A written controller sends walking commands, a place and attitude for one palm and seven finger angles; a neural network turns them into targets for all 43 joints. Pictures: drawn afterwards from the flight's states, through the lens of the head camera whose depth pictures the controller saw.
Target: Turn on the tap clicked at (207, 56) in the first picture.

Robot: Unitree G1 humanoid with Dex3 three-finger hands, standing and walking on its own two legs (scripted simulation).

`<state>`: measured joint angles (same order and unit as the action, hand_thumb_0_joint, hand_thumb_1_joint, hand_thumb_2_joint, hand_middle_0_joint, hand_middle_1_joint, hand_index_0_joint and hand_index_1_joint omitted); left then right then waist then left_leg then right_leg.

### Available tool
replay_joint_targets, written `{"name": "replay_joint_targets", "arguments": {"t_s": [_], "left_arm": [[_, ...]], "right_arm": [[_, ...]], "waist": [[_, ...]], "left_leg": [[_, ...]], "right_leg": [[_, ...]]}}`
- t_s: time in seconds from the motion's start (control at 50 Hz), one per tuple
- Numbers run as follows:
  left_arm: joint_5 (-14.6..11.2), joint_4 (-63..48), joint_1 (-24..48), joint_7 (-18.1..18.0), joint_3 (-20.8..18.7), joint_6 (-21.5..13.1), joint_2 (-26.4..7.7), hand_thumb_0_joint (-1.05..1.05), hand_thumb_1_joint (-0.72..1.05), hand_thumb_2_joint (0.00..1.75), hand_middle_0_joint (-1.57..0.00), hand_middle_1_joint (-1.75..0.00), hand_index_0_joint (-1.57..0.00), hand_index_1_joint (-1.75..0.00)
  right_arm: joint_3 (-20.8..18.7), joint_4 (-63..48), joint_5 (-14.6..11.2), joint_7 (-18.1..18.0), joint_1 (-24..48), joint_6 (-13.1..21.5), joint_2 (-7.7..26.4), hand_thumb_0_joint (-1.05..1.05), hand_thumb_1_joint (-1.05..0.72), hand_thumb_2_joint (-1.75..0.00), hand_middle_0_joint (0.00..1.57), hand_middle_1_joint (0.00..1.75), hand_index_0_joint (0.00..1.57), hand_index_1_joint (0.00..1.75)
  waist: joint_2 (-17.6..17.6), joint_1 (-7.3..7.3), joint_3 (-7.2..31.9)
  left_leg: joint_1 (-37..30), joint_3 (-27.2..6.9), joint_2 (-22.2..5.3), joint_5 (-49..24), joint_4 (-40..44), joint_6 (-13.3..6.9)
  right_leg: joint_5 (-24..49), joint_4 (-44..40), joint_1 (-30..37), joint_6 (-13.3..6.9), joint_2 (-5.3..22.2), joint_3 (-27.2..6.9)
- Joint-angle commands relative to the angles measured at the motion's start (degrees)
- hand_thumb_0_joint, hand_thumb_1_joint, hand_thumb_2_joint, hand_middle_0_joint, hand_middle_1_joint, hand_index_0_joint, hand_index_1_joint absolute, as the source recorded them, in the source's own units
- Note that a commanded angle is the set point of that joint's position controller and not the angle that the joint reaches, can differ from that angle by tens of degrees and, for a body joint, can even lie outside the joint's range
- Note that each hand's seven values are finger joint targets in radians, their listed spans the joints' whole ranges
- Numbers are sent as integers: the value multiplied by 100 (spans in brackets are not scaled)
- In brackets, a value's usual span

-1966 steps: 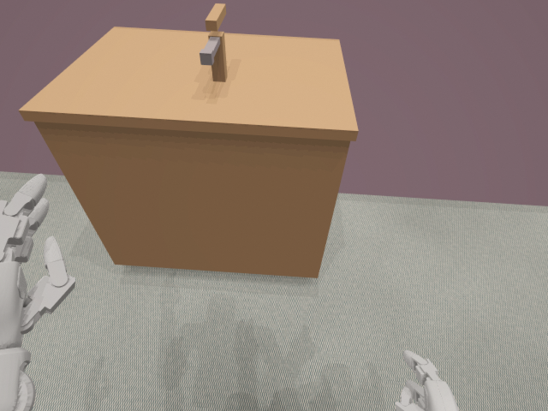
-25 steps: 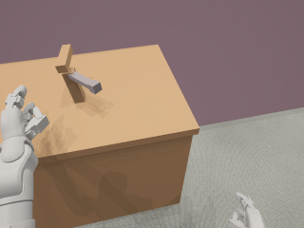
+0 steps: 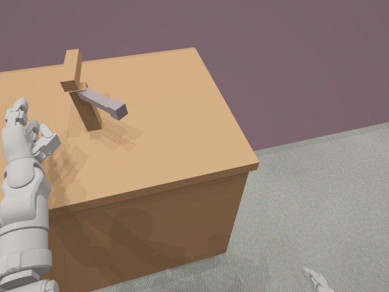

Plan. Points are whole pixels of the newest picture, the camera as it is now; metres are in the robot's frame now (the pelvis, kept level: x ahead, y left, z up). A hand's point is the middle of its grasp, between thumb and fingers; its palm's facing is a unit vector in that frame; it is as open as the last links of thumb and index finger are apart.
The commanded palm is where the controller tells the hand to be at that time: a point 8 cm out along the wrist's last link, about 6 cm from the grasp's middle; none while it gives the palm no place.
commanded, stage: reach beside the lever's end, fingers flat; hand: left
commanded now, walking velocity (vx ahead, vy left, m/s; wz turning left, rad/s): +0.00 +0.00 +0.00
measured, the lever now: (117, 110) +0.44 +0.20 +0.15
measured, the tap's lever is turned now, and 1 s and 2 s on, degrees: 41 41 41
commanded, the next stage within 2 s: push the lever round in 0.38 s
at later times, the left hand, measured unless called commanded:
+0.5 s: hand (55, 141) +0.34 +0.29 +0.15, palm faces +0.53 -0.85 -0.07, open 7.8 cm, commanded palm +0.31 +0.33 +0.15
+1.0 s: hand (72, 141) +0.35 +0.26 +0.15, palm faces +0.52 -0.85 -0.07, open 7.8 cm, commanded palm +0.31 +0.29 +0.15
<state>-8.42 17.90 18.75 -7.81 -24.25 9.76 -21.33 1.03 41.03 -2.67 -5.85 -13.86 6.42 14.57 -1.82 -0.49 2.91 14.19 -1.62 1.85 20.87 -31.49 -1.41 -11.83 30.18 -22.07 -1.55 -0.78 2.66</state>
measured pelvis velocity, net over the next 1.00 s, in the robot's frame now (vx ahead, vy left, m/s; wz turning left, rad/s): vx -0.01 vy -0.02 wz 0.01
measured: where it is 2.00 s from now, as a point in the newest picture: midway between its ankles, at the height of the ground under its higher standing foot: outside the picture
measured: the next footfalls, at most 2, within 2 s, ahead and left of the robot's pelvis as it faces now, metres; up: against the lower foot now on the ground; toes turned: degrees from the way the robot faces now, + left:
none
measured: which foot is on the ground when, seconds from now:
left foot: down 0.00-1.00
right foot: down 0.00-1.00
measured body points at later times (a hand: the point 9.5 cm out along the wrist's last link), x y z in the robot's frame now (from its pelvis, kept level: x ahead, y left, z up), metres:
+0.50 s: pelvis +0.01 +0.00 +0.00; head +0.01 +0.00 +0.45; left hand +0.31 +0.34 +0.15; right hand +0.17 -0.23 -0.10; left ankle -0.05 +0.10 -0.73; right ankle +0.04 -0.10 -0.73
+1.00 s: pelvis -0.01 -0.02 +0.00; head +0.00 -0.04 +0.45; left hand +0.31 +0.30 +0.16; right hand +0.14 -0.27 -0.11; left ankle -0.05 +0.10 -0.73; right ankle +0.04 -0.10 -0.73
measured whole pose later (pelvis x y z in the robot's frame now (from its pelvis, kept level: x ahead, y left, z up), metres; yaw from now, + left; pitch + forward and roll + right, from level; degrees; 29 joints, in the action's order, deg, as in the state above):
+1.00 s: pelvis -0.01 -0.02 +0.00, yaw +0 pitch +2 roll +0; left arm -8.2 16.0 17.7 -10.2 -21.5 8.5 -17.8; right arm 0.7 41.5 -2.9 -6.0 -12.9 4.4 14.7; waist -2.4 -0.9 2.2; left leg 12.0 -2.3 0.9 19.5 -29.7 -0.1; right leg -10.9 28.8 -19.9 -2.9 -1.6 3.5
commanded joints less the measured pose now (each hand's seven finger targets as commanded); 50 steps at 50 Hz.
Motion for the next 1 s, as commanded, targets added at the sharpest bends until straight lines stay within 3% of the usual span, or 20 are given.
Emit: {"name": "replay_joint_targets", "arguments": {"t_s": [0.0, 0.08, 0.14, 0.16, 0.22, 0.26, 0.32, 0.34, 0.36, 0.42, 0.46, 0.52, 0.56, 0.58, 0.64, 0.66, 0.7, 0.76, 0.82, 0.98], "left_arm": [[82, -1552, 1982, -41, -144, -775, -1424, 0, 90, 90, -15, -15, -15, -15], [49, -1583, 1655, 24, -168, -692, -1364, 0, 90, 90, -15, -15, -15, -15], [-48, -1586, 1342, 63, -190, -463, -1263, 0, 90, 90, -15, -15, -15, -15], [-22, -1668, 1414, 38, -281, -438, -1356, 0, 90, 90, -15, -15, -15, -15], [-30, -2074, 1152, -22, -162, -404, -1151, 0, 90, 90, -15, -15, -15, -15], [22, -2275, 1452, -91, -1, -455, -1028, 0, 90, 90, -15, -15, -15, -15], [37, -2172, 1508, -146, 162, -474, -857, 0, 90, 90, -15, -15, -15, -15], [30, -2101, 1580, -165, 29, -459, -1013, 0, 90, 90, -15, -15, -15, -15], [63, -2048, 1615, -184, -118, -455, -1177, 0, 90, 90, -15, -15, -15, -15], [81, -2015, 1689, -135, 94, -399, -1003, 0, 90, 90, -15, -15, -15, -15], [96, -1763, 1852, -129, -8, -330, -1156, 0, 90, 90, -15, -15, -15, -15], [38, -1502, 2049, -63, 177, -290, -1013, 0, 90, 90, -15, -15, -15, -15], [45, -1494, 2103, -71, -8, -333, -1220, 0, 90, 90, -15, -15, -15, -15], [44, -1578, 2248, -63, 175, -386, -1045, 0, 90, 90, -15, -15, -15, -15], [39, -1505, 2057, -96, 112, -476, -1062, 0, 90, 90, -15, -15, -15, -15], [52, -1452, 1919, -116, -105, -501, -1247, 0, 90, 90, -15, -15, -15, -15], [39, -1538, 1822, -113, -75, -548, -1198, 0, 90, 90, -15, -15, -15, -15], [20, -1437, 1700, -139, -198, -506, -1279, 0, 90, 90, -15, -15, -15, -15], [3, -1530, 1736, -156, -18, -497, -1112, 0, 90, 90, -15, -15, -15, -15], [94, -1572, 2245, -326, 97, -679, -1131, 0, 90, 90, -15, -15, -15, -15]], "right_arm": [[-341, -758, 28, -22, 365, 285, 754, 0, -90, -90, 20, 30, 20, 30], [-365, -743, 4, -28, 338, 241, 742, 0, -90, -90, 20, 30, 20, 30], [-368, -799, -19, -37, 358, 202, 762, 0, -90, -90, 20, 30, 20, 30], [-359, -759, -43, -53, 420, 186, 724, 0, -90, -90, 20, 30, 20, 30], [-363, -857, -7, -15, 429, 202, 690, 0, -90, -90, 20, 30, 20, 30], [-335, -790, -15, -16, 487, 206, 657, 0, -90, -90, 20, 30, 20, 30], [-340, -756, 17, -9, 492, 215, 672, 0, -90, -90, 20, 30, 20, 30], [-337, -737, 17, -24, 509, 209, 697, 0, -90, -90, 20, 30, 20, 30], [-318, -696, 19, -55, 560, 181, 695, 0, -90, -90, 20, 30, 20, 30], [-298, -753, 16, -60, 637, 163, 662, 0, -90, -90, 20, 30, 20, 30], [-257, -693, -6, -91, 674, 125, 666, 0, -90, -90, 20, 30, 20, 30], [-237, -727, -9, -102, 666, 126, 691, 0, -90, -90, 20, 30, 20, 30], [-233, -729, -19, -109, 693, 111, 680, 0, -90, -90, 20, 30, 20, 30], [-231, -756, -8, -93, 672, 117, 666, 0, -90, -90, 20, 30, 20, 30], [-258, -777, 16, -53, 626, 127, 658, 0, -90, -90, 20, 30, 20, 30], [-267, -754, 9, -50, 624, 114, 665, 0, -90, -90, 20, 30, 20, 30], [-284, -814, 9, -32, 602, 99, 653, 0, -90, -90, 20, 30, 20, 30], [-270, -792, -25, -36, 632, 73, 657, 0, -90, -90, 20, 30, 20, 30], [-274, -844, -38, -34, 667, 97, 658, 0, -90, -90, 20, 30, 20, 30], [-264, -732, -17, -63, 734, 133, 653, 0, -90, -90, 20, 30, 20, 30]], "waist": [[-382, -37, 1601], [-497, -106, 1581], [-132, -141, 1481], [-372, -169, 1369], [-318, -223, 1538], [-512, -148, 1355], [-263, -84, 1264], [-179, -76, 1247], [-190, -105, 1190], [-350, -83, 1316], [-398, -61, 1119], [-12, 17, 1131], [-235, -46, 1217], [-220, 0, 1353], [-204, -62, 1470], [-265, -111, 1485], [-92, -126, 1585], [-141, -146, 1407], [42, -113, 1320], [-127, 3, 1266]], "left_leg": [[21, -83, -162, -2564, 456, 297], [-86, -109, -210, -2959, 504, 397], [-11, -92, -209, -3046, 539, 396], [-61, -111, -243, -3149, 572, 435], [-200, -133, -252, -3494, 557, 486], [-305, -167, -285, -3476, 555, 522], [-277, -156, -257, -3197, 549, 503], [-202, -140, -232, -2973, 568, 489], [-155, -145, -223, -2824, 596, 465], [-145, -82, -167, -2677, 589, 444], [-33, -92, -154, -2333, 623, 409], [83, -89, -123, -2051, 621, 323], [94, -87, -115, -1958, 625, 300], [26, -88, -107, -2033, 611, 304], [56, -45, -98, -2179, 547, 279], [77, -34, -109, -2186, 545, 268], [136, -6, -107, -2318, 544, 253], [261, 24, -104, -2094, 588, 198], [330, 46, -95, -1848, 632, 127], [384, 62, -68, -1308, 643, 39]], "right_leg": [[1316, -110, 1368, -63, 26, -21], [1401, -138, 1434, -73, 33, 9], [1533, -185, 1528, -53, 27, 44], [1480, -200, 1506, -72, 40, 44], [1615, -168, 1582, -60, 24, 57], [1454, -194, 1392, -64, 24, 61], [1365, -210, 1310, -57, 10, 66], [1329, -225, 1348, -62, 15, 57], [1234, -236, 1367, -73, 20, 56], [1272, -239, 1429, -81, 50, 29], [1073, -292, 1343, -86, 60, 18], [1009, -333, 1352, -59, 63, 10], [945, -338, 1411, -69, 74, -21], [1030, -314, 1433, -64, 77, -16], [1281, -290, 1575, -61, 79, -48], [1298, -280, 1621, -62, 76, -50], [1527, -253, 1795, -54, 86, -64], [1409, -311, 1787, -41, 101, -90], [1237, -387, 1779, -13, 110, -128], [652, -504, 1668, 13, 139, -247]]}}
